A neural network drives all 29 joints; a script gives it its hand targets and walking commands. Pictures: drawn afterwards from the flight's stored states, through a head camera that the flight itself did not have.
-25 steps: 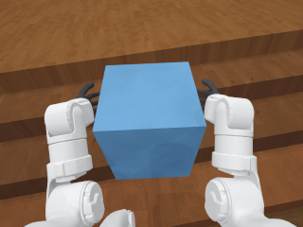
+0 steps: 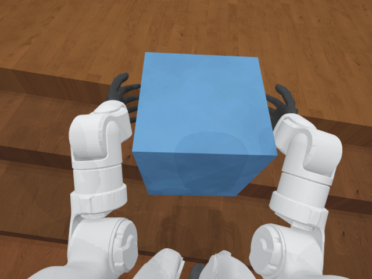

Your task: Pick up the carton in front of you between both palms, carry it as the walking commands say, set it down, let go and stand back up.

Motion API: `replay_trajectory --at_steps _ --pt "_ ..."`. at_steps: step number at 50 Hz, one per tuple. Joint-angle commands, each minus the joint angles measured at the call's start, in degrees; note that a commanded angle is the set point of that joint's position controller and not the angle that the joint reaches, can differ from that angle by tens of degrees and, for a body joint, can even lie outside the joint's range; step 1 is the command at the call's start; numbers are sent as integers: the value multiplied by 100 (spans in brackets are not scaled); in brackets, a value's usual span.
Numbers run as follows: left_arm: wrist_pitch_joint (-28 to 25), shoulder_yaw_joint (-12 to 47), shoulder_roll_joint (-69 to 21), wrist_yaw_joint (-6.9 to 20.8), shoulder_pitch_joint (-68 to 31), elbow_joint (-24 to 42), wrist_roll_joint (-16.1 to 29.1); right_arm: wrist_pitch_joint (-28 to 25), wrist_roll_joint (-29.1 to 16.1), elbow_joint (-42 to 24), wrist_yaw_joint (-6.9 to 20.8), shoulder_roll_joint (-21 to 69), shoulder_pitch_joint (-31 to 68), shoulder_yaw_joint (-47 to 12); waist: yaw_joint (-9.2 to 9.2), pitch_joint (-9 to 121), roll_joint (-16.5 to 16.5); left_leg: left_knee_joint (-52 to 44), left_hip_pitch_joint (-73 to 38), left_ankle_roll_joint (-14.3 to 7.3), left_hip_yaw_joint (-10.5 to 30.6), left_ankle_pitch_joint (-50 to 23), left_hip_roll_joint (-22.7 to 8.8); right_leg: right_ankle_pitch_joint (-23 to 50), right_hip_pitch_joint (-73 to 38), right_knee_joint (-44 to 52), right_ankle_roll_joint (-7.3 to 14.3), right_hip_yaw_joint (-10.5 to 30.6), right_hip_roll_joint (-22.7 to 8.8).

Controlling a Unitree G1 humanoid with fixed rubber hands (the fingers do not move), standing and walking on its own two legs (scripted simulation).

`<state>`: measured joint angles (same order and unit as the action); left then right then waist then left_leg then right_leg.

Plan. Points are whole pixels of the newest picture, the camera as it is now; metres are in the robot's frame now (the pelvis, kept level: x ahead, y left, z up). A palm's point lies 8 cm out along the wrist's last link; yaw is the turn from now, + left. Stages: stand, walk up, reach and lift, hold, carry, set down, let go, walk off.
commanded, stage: carry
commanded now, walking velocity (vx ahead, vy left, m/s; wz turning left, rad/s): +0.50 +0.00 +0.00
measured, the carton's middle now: (196, 134) +0.38 +0.08 +0.07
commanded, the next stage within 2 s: none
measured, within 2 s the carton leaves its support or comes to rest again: neither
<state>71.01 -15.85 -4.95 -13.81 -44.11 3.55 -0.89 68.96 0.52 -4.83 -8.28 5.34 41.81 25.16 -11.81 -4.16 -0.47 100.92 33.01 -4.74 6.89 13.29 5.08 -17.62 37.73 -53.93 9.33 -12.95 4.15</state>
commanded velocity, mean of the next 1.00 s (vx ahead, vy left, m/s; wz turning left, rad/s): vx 0.01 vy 0.00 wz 0.00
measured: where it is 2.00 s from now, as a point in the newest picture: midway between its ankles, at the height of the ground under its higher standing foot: (168, 149)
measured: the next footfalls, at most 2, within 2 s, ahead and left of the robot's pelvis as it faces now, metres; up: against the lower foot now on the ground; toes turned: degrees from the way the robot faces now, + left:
left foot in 0.30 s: +0.38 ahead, +0.27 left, +0.15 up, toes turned -2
right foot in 0.60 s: +0.33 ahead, +0.07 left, +0.15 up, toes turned +1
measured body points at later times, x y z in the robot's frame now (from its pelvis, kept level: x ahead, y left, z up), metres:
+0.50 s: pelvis +0.30 +0.16 +0.19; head +0.37 +0.14 +0.64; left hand +0.71 +0.26 +0.31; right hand +0.67 -0.05 +0.31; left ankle +0.34 +0.27 -0.51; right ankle +0.22 +0.08 -0.34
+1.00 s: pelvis +0.49 +0.20 +0.25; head +0.52 +0.21 +0.70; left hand +0.88 +0.35 +0.37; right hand +0.87 +0.05 +0.38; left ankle +0.61 +0.25 -0.37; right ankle +0.34 +0.06 -0.37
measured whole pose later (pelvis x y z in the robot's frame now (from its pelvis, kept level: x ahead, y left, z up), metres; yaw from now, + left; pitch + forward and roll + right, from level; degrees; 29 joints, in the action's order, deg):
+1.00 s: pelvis +0.49 +0.20 +0.25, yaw -1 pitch +2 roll +0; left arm 66.6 -22.2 -3.3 -11.1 -44.0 -8.4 0.9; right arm 68.0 6.5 5.2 -9.7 7.1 43.7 23.2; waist 0.6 -2.1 0.8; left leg 70.7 49.2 -8.8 -7.0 23.5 3.3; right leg -17.9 19.6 -69.3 -0.4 6.1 2.5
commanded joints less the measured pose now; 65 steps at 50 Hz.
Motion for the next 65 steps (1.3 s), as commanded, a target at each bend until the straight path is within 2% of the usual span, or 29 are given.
replay_trajectory --at_steps 1,4,6,9,11,13,14,15,16,18,21,26,30,31,33,34,36,37,39,41,43,44,45,46,47,49,50,54,65 --pt "-363 4491 -5522 839 -5050 679 2847 -198 224 -467 -149 2588 3508 -2334 644 3139 -764 773 2289 -331 539 917 -906 330 -3345 2748 546 4346 -2023" --pt "-253 4334 -5204 803 -5343 545 2867 -1 205 676 -55 2796 3045 -2433 533 2641 -429 783 2961 -361 -432 1344 -668 2598 -3789 3184 824 3257 -2208" --pt "-180 3970 -5212 806 -5126 89 2771 147 58 588 -15 2901 3346 -2672 291 2286 152 1597 3998 -421 -415 2022 -812 1919 -4075 3601 925 3175 -2493" --pt "62 3176 -4995 802 -4369 -710 2227 433 5 1165 18 3359 3446 -2850 339 1963 390 113 4628 -301 -553 2437 -1123 2001 -4929 3694 309 2535 -1908" --pt "150 2697 -4959 842 -4136 -1090 1875 552 -41 1581 9 3536 3629 -2798 1284 2801 1247 -3639 229 -364 -1886 1295 -489 6077 -3136 3945 -74 1001 -1220" --pt "217 2140 -5051 904 -3550 -1378 1502 516 -668 908 58 4235 4183 -3302 2055 3902 2013 -4236 -1777 -343 -1978 -342 167 8808 -3047 1482 -396 596 -1364" --pt "271 1934 -5148 889 -3634 -1452 1185 512 -891 781 112 4690 4372 -3549 2283 4263 1250 -5372 -2535 -514 -781 -1113 -68 7052 -2637 -152 -794 841 -1012" --pt "266 1771 -5291 875 -3628 -1490 947 456 -1173 697 173 4929 4673 -3689 2160 4100 -401 -6706 -3376 -1053 1793 -5191 -1395 1087 -1317 -2464 -1427 928 86" --pt "184 1838 -5176 863 -3941 -1121 881 331 -1484 471 197 5207 4730 -3790 1934 4230 -1104 -6827 -4006 -1571 2760 -8086 -1974 -427 -374 -4633 -1436 1659 592" --pt "11 1715 -4964 737 -3641 -923 368 68 -2240 -413 313 5875 5720 -4573 1619 4645 -232 -6745 -3604 -1574 2448 -6169 -2002 -19 6 -5686 -994 2183 220" --pt "-218 2173 -4888 612 -3279 -490 -38 -199 -2374 -346 361 5922 5519 -4842 1885 4118 -1557 -6159 -5097 -941 1836 -4523 -1713 -992 2196 -4929 -579 2316 -331" --pt "-342 2390 -4237 569 -2543 -32 230 -263 -2184 -659 279 5489 4311 -5116 1650 3746 245 -6722 -4434 -726 1161 -4767 -1773 -1221 1092 -954 -486 2005 -735" --pt "-52 2567 -3810 619 -2714 120 282 52 -2084 -280 195 4943 4172 -4776 1027 3838 -551 -6420 -2239 -345 -410 -5489 -1279 2280 -2987 2121 -480 656 -111" --pt "-12 2570 -4070 647 -2894 126 353 111 -2032 -311 192 4917 4398 -4660 701 3955 463 -5658 -1712 -31 -513 -4120 -847 3148 -4155 2833 -311 1355 -450" --pt "126 2203 -4017 674 -2049 -1077 116 278 -1782 466 204 4751 3893 -4411 38 2620 2336 -1339 2185 346 -1356 2375 547 10108 -6904 3805 376 2236 -1344" --pt "188 2233 -3851 723 -1580 -1435 201 304 -1421 879 183 4442 3549 -4149 -85 2314 2377 743 5092 149 -1405 4118 852 13381 -8463 2381 602 2997 -2076" --pt "3 3173 -4328 783 -3313 -340 1145 194 -965 940 35 4209 3530 -3324 48 2798 626 2712 6039 -94 -139 4691 430 10060 -7828 2087 1156 3811 -2906" --pt "-100 3625 -4653 801 -4539 309 1933 123 -860 838 -97 4103 3773 -3073 270 2992 -388 2742 5476 -131 -142 4121 175 8358 -7275 2256 907 3520 -2720" --pt "-235 3923 -4950 847 -5582 937 2643 21 -130 980 -339 3926 3334 -2548 782 2360 -388 611 4232 -25 -518 3392 -399 4872 -5350 3236 151 2360 -2066" --pt "-293 3899 -4574 819 -5557 904 2789 -41 269 760 -551 3137 3512 -2171 1587 2584 55 -2380 -87 -251 -1037 1628 -724 5220 -1870 4025 -239 1046 -1506" --pt "-214 3329 -4590 749 -4378 -129 2345 -26 468 1091 -628 2845 3072 -2173 2047 3980 873 -3543 -2745 -419 -1737 819 128 8094 -2068 2983 -189 1105 -1657" --pt "-198 3073 -4763 730 -4229 -437 2185 -66 289 1035 -528 3129 3141 -2447 2150 4328 614 -4036 -2423 -710 -1156 949 78 9014 -2777 1245 -384 1109 -1414" --pt "-193 2935 -4871 702 -4194 -674 1965 -66 102 1055 -348 3454 3096 -2617 2383 4500 -1048 -5445 -2855 -1261 453 -1275 -621 6162 -2173 -1319 -768 1135 -631" --pt "-212 2813 -5246 743 -4025 -864 1718 -99 -197 952 -130 3914 3559 -2920 1868 4634 -2220 -6244 -3618 -2072 3013 -5138 -2116 -301 -929 -3354 -1248 1612 476" --pt "-272 2706 -5367 777 -3799 -1165 1456 -148 -612 911 92 4501 3508 -3224 1624 4870 -1434 -6700 -2791 -1904 3411 -3615 -2093 -391 -1287 -4247 -1090 2671 227" --pt "-492 2831 -5502 769 -3323 -933 985 -267 -1214 691 398 5372 3801 -3907 1144 3823 106 -7385 -1394 -1014 2535 -77 -1656 204 -862 -4087 -873 2284 -109" --pt "-600 2782 -5474 707 -3229 -564 762 -368 -1460 186 468 5586 4330 -4225 1047 3437 13 -7346 -1373 -811 2154 395 -1549 365 -410 -3744 -866 2058 -215" --pt "-844 2729 -5247 666 -2382 -647 185 -665 -1830 318 601 6074 3927 -5009 1279 3633 -86 -6913 -2685 -724 1344 -3096 -1428 319 336 -3599 -724 1714 -267" --pt "-778 3488 -5083 722 -1948 -354 419 -645 -1091 821 491 4957 2209 -4245 1389 3189 -798 -7775 -3194 105 -127 -3669 -1549 122 -953 643 -732 840 -235"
